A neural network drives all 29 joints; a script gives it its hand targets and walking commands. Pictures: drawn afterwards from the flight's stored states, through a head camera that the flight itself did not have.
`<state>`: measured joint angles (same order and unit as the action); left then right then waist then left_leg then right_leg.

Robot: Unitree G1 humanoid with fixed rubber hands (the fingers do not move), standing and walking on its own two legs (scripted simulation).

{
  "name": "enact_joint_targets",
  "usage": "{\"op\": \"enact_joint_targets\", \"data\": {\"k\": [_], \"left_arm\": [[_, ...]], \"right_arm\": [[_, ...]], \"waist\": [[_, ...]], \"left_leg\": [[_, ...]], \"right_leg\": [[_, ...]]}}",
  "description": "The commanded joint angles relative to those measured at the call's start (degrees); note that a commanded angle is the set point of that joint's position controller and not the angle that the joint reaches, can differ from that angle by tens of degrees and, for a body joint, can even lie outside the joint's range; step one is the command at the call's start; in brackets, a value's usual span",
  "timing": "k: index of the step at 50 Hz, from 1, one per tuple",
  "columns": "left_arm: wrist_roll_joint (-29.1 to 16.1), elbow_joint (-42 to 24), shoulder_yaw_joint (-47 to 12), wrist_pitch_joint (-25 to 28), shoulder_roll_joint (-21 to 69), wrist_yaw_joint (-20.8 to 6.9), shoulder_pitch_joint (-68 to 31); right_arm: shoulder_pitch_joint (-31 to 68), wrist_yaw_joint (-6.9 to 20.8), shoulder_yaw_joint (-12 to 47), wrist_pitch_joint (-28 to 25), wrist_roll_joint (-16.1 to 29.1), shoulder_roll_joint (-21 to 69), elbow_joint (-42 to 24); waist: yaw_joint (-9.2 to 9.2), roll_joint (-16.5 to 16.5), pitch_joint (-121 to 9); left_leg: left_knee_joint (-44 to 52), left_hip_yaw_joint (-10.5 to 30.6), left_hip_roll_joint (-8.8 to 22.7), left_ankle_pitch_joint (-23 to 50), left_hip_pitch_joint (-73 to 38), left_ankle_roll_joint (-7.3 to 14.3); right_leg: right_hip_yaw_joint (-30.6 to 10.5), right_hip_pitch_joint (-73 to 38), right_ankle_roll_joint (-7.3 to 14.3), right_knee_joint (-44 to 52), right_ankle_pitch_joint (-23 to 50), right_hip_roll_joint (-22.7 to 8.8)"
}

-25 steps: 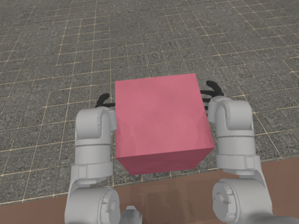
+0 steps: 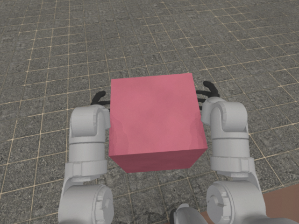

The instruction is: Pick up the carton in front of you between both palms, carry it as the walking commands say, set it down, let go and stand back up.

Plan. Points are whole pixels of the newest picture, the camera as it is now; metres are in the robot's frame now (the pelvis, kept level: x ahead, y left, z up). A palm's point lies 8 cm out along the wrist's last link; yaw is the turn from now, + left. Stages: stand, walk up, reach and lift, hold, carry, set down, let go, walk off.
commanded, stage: carry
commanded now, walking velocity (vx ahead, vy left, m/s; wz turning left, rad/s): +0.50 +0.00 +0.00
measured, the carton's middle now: (155, 129) +0.39 -0.01 +0.00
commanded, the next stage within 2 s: none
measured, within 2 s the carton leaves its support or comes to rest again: neither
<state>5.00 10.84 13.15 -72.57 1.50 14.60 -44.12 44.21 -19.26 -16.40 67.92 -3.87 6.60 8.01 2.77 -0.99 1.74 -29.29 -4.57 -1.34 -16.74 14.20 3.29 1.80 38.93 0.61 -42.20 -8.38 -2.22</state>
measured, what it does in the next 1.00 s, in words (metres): goes down: right foot, then left foot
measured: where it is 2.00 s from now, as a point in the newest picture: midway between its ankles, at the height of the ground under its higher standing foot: (142, 101)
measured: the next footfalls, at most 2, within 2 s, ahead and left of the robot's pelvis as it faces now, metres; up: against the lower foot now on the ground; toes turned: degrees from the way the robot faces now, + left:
right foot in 0.10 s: +0.23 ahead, -0.11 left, -0.01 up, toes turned -4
left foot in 0.52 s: +0.44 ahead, +0.11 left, -0.01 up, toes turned +7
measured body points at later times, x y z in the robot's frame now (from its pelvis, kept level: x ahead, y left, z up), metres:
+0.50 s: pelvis +0.28 +0.00 -0.02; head +0.33 +0.00 +0.43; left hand +0.65 +0.16 +0.09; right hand +0.68 -0.13 +0.10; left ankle +0.40 +0.11 -0.74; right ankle +0.19 -0.10 -0.75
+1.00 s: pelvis +0.58 -0.01 -0.02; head +0.57 -0.02 +0.43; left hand +0.88 +0.13 +0.06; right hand +0.89 -0.16 +0.07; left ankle +0.42 +0.10 -0.71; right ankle +0.66 -0.10 -0.75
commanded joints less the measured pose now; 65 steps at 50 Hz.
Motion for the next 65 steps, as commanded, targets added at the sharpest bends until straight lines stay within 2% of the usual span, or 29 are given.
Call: {"op": "enact_joint_targets", "data": {"k": [1, 3, 4, 5, 6, 7, 8, 11, 18, 23, 25, 26, 27, 28, 29, 31, 32, 36, 40, 44, 46, 47, 48, 49, 50, 52, 53, 58, 65], "left_arm": [[-26.04, -10.96, -31.87, 3.88, 65.19, -17.75, -49.58], [-25.37, -7.94, -31.56, 3.26, 64.8, -18.58, -47.73], [-24.89, -6.24, -31.12, 3.16, 64.76, -19.11, -46.95], [-24.42, -4.26, -29.91, 3.18, 64.23, -19.7, -44.94], [-23.71, -2.79, -28.33, 3.33, 63.01, -20.14, -43.89], [-22.14, -0.43, -27.78, 3.69, 60.68, -19.98, -42.98], [-22.41, 1.03, -26.59, 3.94, 62.21, -20.34, -41.17], [-25.33, -6.0, -27.17, 4.98, 64.23, -21.28, -49.71], [-29.22, -14.46, -30.51, 4.03, 65.94, -20.58, -56.27], [-26.49, -9.24, -30.47, 1.85, 65.05, -20.65, -47.83], [-25.56, -6.72, -30.47, 1.45, 65.74, -21.02, -44.87], [-25.14, -5.43, -30.27, 1.21, 65.46, -21.24, -43.8], [-25.5, -4.09, -30.05, 0.65, 66.89, -21.71, -43.09], [-25.12, -3.24, -29.34, 0.47, 67.15, -22.2, -42.99], [-25.34, -3.64, -29.96, 0.55, 68.56, -22.54, -42.75], [-25.76, -5.75, -30.16, 1.15, 70.64, -22.99, -41.49], [-25.7, -7.22, -30.26, 1.53, 71.36, -23.03, -40.52], [-24.72, -16.32, -33.69, 2.83, 72.72, -21.66, -33.88], [-22.6, -25.77, -39.44, 3.24, 70.24, -20.51, -24.55], [-21.82, -28.26, -43.1, 2.3, 66.34, -21.54, -13.42], [-22.71, -25.81, -43.14, 1.78, 67.23, -22.97, -9.77], [-22.85, -24.18, -42.82, 1.66, 66.86, -23.59, -8.27], [-22.5, -22.42, -42.16, 1.74, 65.56, -23.98, -7.05], [-21.77, -19.52, -41.78, 2.28, 65.81, -24.16, -7.25], [-22.18, -19.0, -41.03, 2.68, 66.39, -24.41, -6.92], [-23.01, -19.54, -40.91, 3.44, 67.81, -24.83, -8.9], [-23.71, -20.69, -41.13, 3.79, 68.31, -24.91, -10.92], [-26.4, -25.42, -41.9, 4.54, 68.59, -25.04, -15.21], [-24.61, -23.66, -42.14, 2.43, 65.52, -24.42, -9.88]], "right_arm": [[38.63, 26.75, 34.1, 2.73, 25.72, 63.1, 1.86], [36.78, 27.01, 33.91, 3.0, 24.87, 63.11, 4.93], [35.77, 27.22, 33.66, 3.07, 24.64, 63.28, 6.61], [35.81, 27.53, 33.41, 3.06, 24.62, 63.23, 8.02], [35.95, 27.97, 33.51, 3.1, 24.98, 64.01, 9.3], [37.41, 28.12, 32.19, 3.22, 24.83, 66.0, 11.02], [37.44, 28.21, 32.38, 2.99, 24.53, 65.41, 11.56], [40.06, 28.16, 32.06, 1.59, 25.6, 67.37, 9.59], [44.9, 24.65, 33.82, 1.23, 26.09, 66.07, -1.49], [39.75, 24.51, 34.68, 3.0, 24.41, 64.18, 0.37], [36.41, 25.51, 34.13, 3.47, 23.81, 64.54, 3.13], [34.15, 26.16, 33.29, 3.64, 23.39, 64.4, 4.98], [32.55, 26.41, 31.81, 3.68, 22.05, 62.48, 6.64], [30.05, 26.44, 30.67, 3.31, 20.53, 61.8, 8.79], [28.21, 26.71, 29.49, 3.19, 19.77, 62.22, 8.14], [27.88, 27.41, 28.78, 3.1, 19.1, 64.21, 4.38], [28.85, 27.64, 29.28, 2.97, 19.31, 65.1, 1.55], [25.65, 27.84, 33.87, 2.64, 20.44, 66.5, -9.95], [14.3, 27.95, 40.34, 2.8, 19.98, 64.54, -17.52], [1.5, 29.32, 43.76, 3.02, 20.33, 66.04, -14.5], [-0.92, 29.68, 44.89, 3.17, 20.74, 65.02, -12.81], [-1.15, 29.83, 45.33, 3.29, 21.08, 64.2, -12.33], [0.37, 30.17, 46.01, 3.66, 21.68, 63.67, -12.7], [3.61, 30.42, 46.7, 3.98, 22.17, 63.49, -13.21], [3.36, 30.64, 46.85, 3.86, 22.48, 63.69, -12.15], [4.62, 30.96, 46.45, 2.95, 23.22, 65.28, -11.33], [4.6, 30.96, 46.21, 2.48, 23.44, 66.15, -10.91], [6.02, 29.63, 46.15, 1.11, 23.4, 67.86, -13.46], [2.16, 28.67, 46.22, 2.44, 22.19, 64.21, -13.74]], "waist": [[1.91, 8.28, -32.24], [0.99, 8.28, -32.61], [-1.0, 6.94, -34.03], [-3.64, 4.4, -35.71], [-3.95, -5.55, -40.96], [-5.94, -17.12, -43.76], [-6.42, -12.67, -41.98], [-5.88, -2.86, -34.72], [-5.18, -7.4, -33.93], [-5.75, -7.45, -32.58], [-2.82, -4.66, -34.34], [-1.48, -2.7, -35.77], [-1.37, 9.08, -41.83], [-0.49, 19.19, -42.23], [-0.56, 16.46, -39.63], [-1.0, 7.19, -35.15], [-1.12, 6.18, -33.34], [-1.59, 9.35, -32.56], [-1.33, 10.62, -30.03], [-1.12, 10.51, -26.91], [-2.17, 7.4, -28.35], [-3.1, 5.33, -30.93], [-4.05, -5.94, -35.24], [-4.38, -16.07, -33.49], [-4.07, -13.92, -31.51], [-3.89, -3.86, -28.17], [-3.64, -2.09, -26.81], [-3.45, -6.26, -24.75], [-4.1, -6.66, -21.45]], "left_leg": [[-0.78, 8.13, 11.37, 43.51, -26.17, 5.65], [-6.4, 5.1, 9.44, 45.9, -22.56, 3.08], [-12.25, 2.35, 7.95, 43.82, -16.98, 1.21], [-18.46, 2.16, 7.12, 31.9, -7.02, -0.48], [-27.96, 1.55, 4.82, 3.11, 6.44, -1.89], [-42.04, 2.84, -2.01, -17.27, 24.96, -3.76], [-45.18, 5.25, 0.04, -17.49, 30.78, -2.95], [-35.76, 5.93, 3.92, -8.97, 30.57, -2.85], [-17.41, 1.44, 4.25, 1.6, 22.08, -4.03], [0.47, -2.66, 0.84, 12.67, 12.03, -3.11], [9.63, -5.66, 0.87, 19.64, -4.7, -2.25], [7.15, 0.78, 7.48, 20.71, -17.06, -0.55], [2.61, 19.9, 21.93, 33.16, -32.92, 5.81], [4.47, 30.82, 24.95, 34.12, -41.93, 12.25], [5.34, 29.97, 24.78, 32.08, -41.91, 12.06], [7.42, 22.86, 22.47, 31.89, -35.74, 7.95], [9.55, 19.45, 21.32, 30.48, -31.89, 6.54], [12.25, 9.15, 17.39, 29.79, -28.17, 5.21], [12.65, 4.04, 15.56, 33.79, -26.79, 4.17], [9.85, 1.02, 14.43, 34.65, -24.59, 2.38], [0.56, -3.2, 12.16, 35.05, -16.58, -0.19], [-6.96, -4.31, 11.13, 28.28, -7.79, -2.02], [-20.9, -5.37, 7.39, 10.91, 4.49, -4.5], [-29.91, -2.23, 1.16, -11.81, 22.55, -4.95], [-36.51, 2.2, 3.23, -14.65, 28.07, -3.5], [-34.9, 4.18, 6.73, -10.44, 27.74, -2.37], [-31.01, 4.35, 8.15, -7.41, 25.87, -2.61], [-13.44, -0.31, 7.71, 2.07, 18.36, -4.48], [1.25, -5.79, 5.33, 13.41, 12.41, -4.03]], "right_leg": [[3.58, -3.6, 0.91, 10.27, 7.67, 2.98], [5.96, -15.55, 2.43, 19.76, 12.69, 4.66], [7.31, -27.09, 3.19, 23.01, 17.94, 4.25], [2.13, -39.43, 4.44, 20.22, 21.72, -1.96], [-12.88, -55.8, 7.64, 8.74, 47.35, -16.17], [-28.11, -67.98, 17.68, 12.2, 37.16, -21.72], [-29.03, -66.77, 16.79, 14.6, 24.71, -20.55], [-20.03, -54.9, 11.73, 18.23, 21.76, -15.79], [-7.93, -46.21, 10.84, 20.84, 18.19, -11.69], [-1.59, -45.7, 7.28, 15.53, 26.38, -9.22], [3.3, -39.14, 4.09, 6.62, 27.25, -6.21], [3.38, -29.04, 1.78, 0.67, 18.06, -5.33], [4.1, -14.55, -0.89, -12.49, -1.35, -1.82], [1.82, 1.28, -1.59, -20.09, -22.59, 3.62], [-0.61, 6.87, -0.66, -24.24, -24.55, 1.84], [-1.31, 6.69, -0.42, -19.1, -19.79, -1.55], [-1.37, 4.04, -0.95, -13.48, -17.37, -2.46], [2.65, -2.56, -2.8, -1.77, -11.15, -0.89], [5.72, -6.18, -2.69, 7.26, -1.77, -0.08], [7.55, -13.19, -1.11, 17.44, 4.89, 0.81], [11.04, -28.95, 0.64, 22.75, 6.41, 2.09], [7.24, -40.79, 2.3, 20.59, 3.91, -1.67], [-12.58, -51.48, 6.61, 21.68, 1.61, -14.85], [-26.85, -61.24, 13.14, 24.03, 5.01, -20.97], [-27.34, -59.87, 13.4, 24.54, 5.89, -22.22], [-20.1, -51.47, 10.78, 25.46, 8.94, -20.04], [-16.55, -47.3, 9.45, 27.44, 7.27, -19.19], [-4.21, -39.18, 8.16, 33.36, -3.1, -14.84], [2.57, -40.94, 5.65, 28.72, 7.73, -12.01]]}}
